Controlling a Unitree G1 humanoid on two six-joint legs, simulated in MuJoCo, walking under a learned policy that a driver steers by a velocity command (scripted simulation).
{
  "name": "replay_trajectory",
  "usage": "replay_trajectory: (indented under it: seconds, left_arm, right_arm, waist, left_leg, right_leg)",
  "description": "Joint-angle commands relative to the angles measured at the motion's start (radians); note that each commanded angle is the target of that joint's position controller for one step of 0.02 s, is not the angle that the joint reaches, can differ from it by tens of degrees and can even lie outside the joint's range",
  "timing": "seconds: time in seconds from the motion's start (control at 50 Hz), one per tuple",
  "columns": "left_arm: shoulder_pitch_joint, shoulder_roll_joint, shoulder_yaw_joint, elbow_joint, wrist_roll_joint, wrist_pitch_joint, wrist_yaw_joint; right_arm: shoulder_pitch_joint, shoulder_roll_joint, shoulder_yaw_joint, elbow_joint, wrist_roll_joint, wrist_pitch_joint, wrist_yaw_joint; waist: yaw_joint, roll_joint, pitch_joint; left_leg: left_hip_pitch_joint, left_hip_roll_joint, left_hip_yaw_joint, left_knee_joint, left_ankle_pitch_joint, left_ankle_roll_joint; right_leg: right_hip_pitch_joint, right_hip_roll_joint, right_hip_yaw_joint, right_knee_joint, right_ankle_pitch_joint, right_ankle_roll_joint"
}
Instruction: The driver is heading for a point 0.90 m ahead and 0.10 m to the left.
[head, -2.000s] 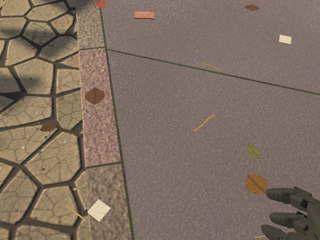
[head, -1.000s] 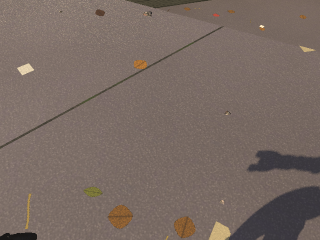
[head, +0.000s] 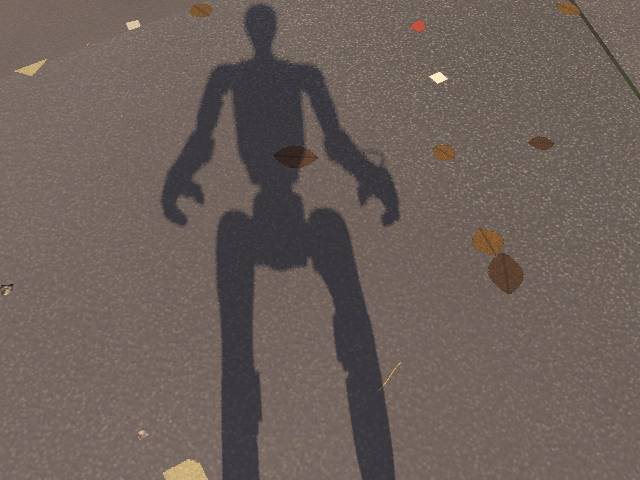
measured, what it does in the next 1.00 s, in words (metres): walks ahead, turning left: right foot, then left foot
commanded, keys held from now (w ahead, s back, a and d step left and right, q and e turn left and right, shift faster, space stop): e+shift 0.08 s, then q+shift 0.34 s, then w+q+shift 0.40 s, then w+e+shift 0.18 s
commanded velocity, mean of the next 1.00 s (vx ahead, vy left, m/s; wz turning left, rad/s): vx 0.36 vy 0.00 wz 0.26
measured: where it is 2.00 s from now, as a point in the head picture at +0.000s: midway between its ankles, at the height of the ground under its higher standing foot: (186, 237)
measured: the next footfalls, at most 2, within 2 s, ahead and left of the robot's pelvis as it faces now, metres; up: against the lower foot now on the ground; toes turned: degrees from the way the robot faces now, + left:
right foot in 0.14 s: +0.04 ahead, -0.16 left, +0.00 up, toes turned -11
left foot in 0.86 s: +0.23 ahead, +0.20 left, +0.00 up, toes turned +27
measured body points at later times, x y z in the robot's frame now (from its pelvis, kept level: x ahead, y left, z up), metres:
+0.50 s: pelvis +0.03 -0.06 +0.00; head +0.06 -0.06 +0.45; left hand +0.21 +0.19 -0.09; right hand +0.13 -0.34 -0.11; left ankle +0.02 +0.07 -0.68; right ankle +0.00 -0.15 -0.74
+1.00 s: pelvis +0.23 +0.13 -0.02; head +0.25 +0.17 +0.43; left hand +0.24 +0.43 -0.14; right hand +0.42 -0.09 -0.12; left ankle +0.20 +0.18 -0.74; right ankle +0.23 -0.08 -0.61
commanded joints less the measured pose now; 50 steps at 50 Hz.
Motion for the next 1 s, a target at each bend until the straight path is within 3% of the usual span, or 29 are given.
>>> replay_trajectory:
  seconds: [0.02, 0.08, 0.12, 0.14, 0.16, 0.18, 0.2, 0.22, 0.26, 0.28, 0.32, 0.42, 0.46, 0.5, 0.62, 0.7, 0.76, 0.8, 0.82, 0.84, 0.86, 0.88, 0.9, 0.92, 0.94, 0.96, 0.98, 1.0]
  left_arm:
    - [-0.065, 0.056, 0.009, -0.103, 0.004, -0.019, -0.012]
    - [-0.031, 0.075, 0.024, -0.089, 0.000, 0.001, -0.021]
    - [0.038, 0.066, 0.032, -0.068, 0.010, 0.005, -0.018]
    - [0.101, 0.114, 0.048, -0.048, 0.014, 0.000, -0.006]
    - [0.128, 0.220, 0.058, -0.071, 0.025, -0.016, 0.014]
    - [0.091, 0.192, 0.040, -0.089, 0.060, -0.042, 0.009]
    - [0.071, 0.108, 0.011, -0.070, 0.070, -0.062, -0.001]
    - [0.029, 0.051, -0.009, -0.033, 0.063, -0.074, -0.002]
    - [-0.044, 0.019, -0.024, -0.008, 0.054, -0.084, 0.006]
    - [-0.062, 0.016, -0.027, -0.004, 0.063, -0.088, 0.014]
    - [-0.088, 0.051, -0.014, -0.006, 0.067, -0.083, 0.032]
    - [-0.070, 0.054, -0.004, 0.016, 0.060, -0.062, 0.052]
    - [-0.012, 0.085, 0.013, 0.032, 0.041, -0.073, 0.044]
    - [0.015, 0.101, 0.024, 0.052, 0.027, -0.094, 0.038]
    - [0.059, 0.116, 0.049, 0.101, 0.028, -0.142, 0.016]
    - [0.074, 0.142, 0.058, 0.131, 0.023, -0.147, -0.002]
    - [0.081, 0.167, 0.061, 0.153, 0.016, -0.143, -0.013]
    - [0.042, 0.194, 0.063, 0.152, 0.009, -0.137, -0.025]
    - [0.020, 0.215, 0.065, 0.150, -0.002, -0.132, -0.031]
    - [0.017, 0.212, 0.059, 0.154, -0.011, -0.130, -0.035]
    - [-0.009, 0.137, 0.025, 0.129, 0.019, -0.144, -0.028]
    - [0.009, -0.007, -0.019, 0.056, 0.031, -0.178, -0.015]
    - [-0.051, 0.105, -0.009, 0.030, -0.020, -0.212, -0.005]
    - [-0.112, 0.119, -0.009, 0.020, -0.063, -0.217, -0.001]
    - [-0.064, 0.090, -0.019, 0.049, -0.054, -0.215, 0.004]
    - [-0.020, 0.074, -0.023, 0.079, -0.029, -0.207, 0.006]
    - [0.048, 0.072, -0.019, 0.117, -0.030, -0.190, -0.004]
    - [0.085, 0.068, -0.016, 0.143, -0.040, -0.168, -0.016]
  right_arm:
    - [-0.026, -0.211, -0.064, -0.055, 0.006, -0.005, 0.010]
    - [-0.033, -0.221, -0.073, -0.042, 0.033, -0.015, 0.035]
    - [-0.013, -0.195, -0.063, -0.017, 0.062, -0.020, 0.043]
    - [0.048, -0.140, -0.043, 0.010, 0.054, -0.023, 0.054]
    - [0.037, -0.050, 0.001, -0.042, -0.015, -0.026, 0.067]
    - [-0.008, -0.112, -0.019, -0.040, 0.003, -0.021, 0.052]
    - [-0.041, -0.152, -0.027, -0.024, 0.036, -0.010, 0.043]
    - [-0.007, -0.123, -0.020, -0.001, 0.043, -0.002, 0.040]
    - [0.058, -0.129, -0.025, 0.054, 0.036, 0.015, 0.034]
    - [0.082, -0.142, -0.030, 0.065, 0.043, 0.019, 0.033]
    - [0.069, -0.163, -0.036, 0.043, 0.053, 0.023, 0.031]
    - [0.026, -0.114, -0.021, -0.020, 0.047, 0.043, 0.040]
    - [0.013, -0.113, -0.018, -0.050, 0.051, 0.040, 0.056]
    - [-0.020, -0.122, -0.021, -0.079, 0.056, 0.029, 0.071]
    - [-0.075, -0.075, -0.008, -0.116, 0.077, -0.004, 0.093]
    - [-0.116, -0.062, 0.009, -0.143, 0.077, -0.006, 0.108]
    - [-0.133, -0.075, 0.019, -0.158, 0.076, -0.002, 0.120]
    - [-0.049, -0.111, 0.008, -0.137, 0.079, 0.003, 0.120]
    - [0.062, -0.153, -0.015, -0.104, 0.083, 0.004, 0.111]
    - [0.245, -0.206, -0.049, -0.042, 0.083, -0.001, 0.099]
    - [0.489, -0.297, -0.091, 0.056, 0.083, 0.000, 0.083]
    - [0.409, -0.417, -0.095, 0.042, 0.067, -0.016, 0.074]
    - [0.330, -0.342, -0.061, -0.036, 0.057, -0.054, 0.093]
    - [0.322, -0.269, -0.044, -0.020, 0.047, -0.073, 0.104]
    - [0.307, -0.235, -0.034, 0.010, 0.041, -0.085, 0.107]
    - [0.239, -0.176, -0.018, 0.015, 0.030, -0.095, 0.106]
    - [0.172, -0.123, -0.002, 0.003, 0.011, -0.103, 0.103]
    - [0.148, -0.097, 0.004, 0.002, 0.000, -0.116, 0.098]
  waist:
    - [-0.027, 0.200, -0.157]
    - [-0.006, 0.213, -0.157]
    - [0.041, 0.166, -0.168]
    - [0.055, 0.025, -0.189]
    - [0.027, -0.317, -0.222]
    - [0.074, -0.244, -0.302]
    - [0.086, -0.144, -0.277]
    - [0.045, -0.136, -0.231]
    - [0.014, -0.125, -0.180]
    - [0.003, -0.129, -0.167]
    - [0.008, -0.124, -0.138]
    - [0.045, -0.078, -0.090]
    - [0.077, -0.079, -0.112]
    - [0.082, -0.067, -0.076]
    - [0.078, -0.007, -0.015]
    - [0.077, -0.010, 0.017]
    - [0.064, -0.018, 0.040]
    - [-0.004, -0.029, 0.011]
    - [-0.078, -0.034, -0.052]
    - [-0.185, 0.003, -0.144]
    - [-0.284, 0.149, -0.153]
    - [-0.132, 0.459, -0.205]
    - [-0.151, 0.225, -0.311]
    - [-0.152, 0.118, -0.199]
    - [-0.106, 0.107, -0.114]
    - [-0.058, 0.118, -0.084]
    - [-0.013, 0.143, -0.047]
    - [0.009, 0.157, -0.042]
  left_leg:
    - [0.165, 0.258, -0.100, -0.110, 0.281, 0.197]
    - [0.150, 0.287, -0.046, -0.059, 0.273, 0.158]
    - [0.070, 0.254, -0.014, 0.077, 0.247, 0.096]
    - [-0.067, 0.192, 0.045, 0.237, 0.138, 0.025]
    - [-0.387, 0.071, 0.085, 0.566, -0.465, -0.077]
    - [-0.419, 0.047, -0.069, 0.736, -0.493, -0.094]
    - [-0.370, 0.070, -0.119, 0.767, -0.426, -0.082]
    - [-0.353, 0.080, -0.137, 0.715, -0.366, -0.073]
    - [-0.275, 0.057, -0.162, 0.705, -0.225, -0.091]
    - [-0.239, 0.037, -0.168, 0.713, -0.184, -0.100]
    - [-0.283, 0.023, -0.143, 0.699, -0.163, -0.113]
    - [-0.360, 0.071, -0.124, 0.608, -0.184, -0.126]
    - [-0.399, 0.093, -0.109, 0.589, -0.178, -0.101]
    - [-0.482, 0.107, -0.116, 0.573, -0.182, -0.065]
    - [-0.584, 0.147, -0.122, 0.514, -0.151, -0.002]
    - [-0.581, 0.157, -0.088, 0.495, -0.132, 0.017]
    - [-0.536, 0.149, -0.047, 0.475, -0.160, 0.047]
    - [-0.325, 0.080, 0.036, 0.433, -0.202, 0.082]
    - [-0.128, 0.002, 0.107, 0.403, -0.197, 0.103]
    - [0.204, -0.088, 0.139, 0.343, -0.148, 0.148]
    - [0.553, -0.076, -0.022, 0.302, -0.090, 0.197]
    - [0.595, 0.157, -0.645, -0.004, -0.484, 0.302]
    - [0.568, 0.302, -0.931, -0.207, -0.659, 0.319]
    - [0.493, 0.347, -0.842, -0.241, -0.565, 0.294]
    - [0.372, 0.333, -0.711, -0.214, -0.481, 0.272]
    - [0.260, 0.292, -0.592, -0.166, -0.408, 0.234]
    - [0.149, 0.242, -0.453, -0.148, -0.285, 0.186]
    - [0.090, 0.217, -0.357, -0.157, -0.143, 0.142]
  right_leg:
    - [0.028, -0.018, -0.052, -0.154, 0.011, -0.012]
    - [0.142, 0.002, -0.099, -0.309, 0.041, -0.053]
    - [0.339, 0.062, -0.101, -0.552, 0.137, -0.114]
    - [0.535, 0.037, -0.010, -0.658, 0.358, -0.157]
    - [0.733, -0.278, 0.374, -0.624, 0.870, -0.272]
    - [0.590, -0.387, 0.409, -0.636, 0.882, -0.444]
    - [0.532, -0.310, 0.281, -0.654, 0.791, -0.419]
    - [0.495, -0.240, 0.186, -0.667, 0.658, -0.356]
    - [0.417, -0.187, 0.067, -0.686, 0.628, -0.308]
    - [0.387, -0.178, 0.022, -0.698, 0.638, -0.304]
    - [0.420, -0.195, -0.004, -0.715, 0.592, -0.310]
    - [0.481, -0.268, -0.002, -0.752, 0.422, -0.339]
    - [0.525, -0.314, 0.060, -0.848, 0.009, -0.342]
    - [0.574, -0.351, 0.114, -0.919, -0.205, -0.326]
    - [0.694, -0.347, -0.027, -0.971, -0.160, -0.285]
    - [0.701, -0.327, -0.151, -0.968, -0.110, -0.264]
    - [0.700, -0.310, -0.246, -0.944, -0.061, -0.244]
    - [0.624, -0.266, -0.347, -0.837, 0.194, -0.217]
    - [0.572, -0.238, -0.398, -0.676, 0.496, -0.198]
    - [0.423, -0.206, -0.434, -0.407, 0.774, -0.178]
    - [0.058, -0.162, -0.372, 0.011, 0.373, -0.119]
    - [-0.262, 0.012, -0.229, 0.424, -0.215, -0.068]
    - [-0.335, 0.022, 0.017, 0.507, -0.172, -0.081]
    - [-0.411, 0.002, 0.019, 0.495, -0.056, -0.102]
    - [-0.398, -0.045, 0.020, 0.456, 0.018, -0.123]
    - [-0.352, -0.089, 0.049, 0.415, 0.105, -0.138]
    - [-0.286, -0.113, 0.078, 0.385, 0.207, -0.146]
    - [-0.239, -0.110, 0.103, 0.360, 0.266, -0.145]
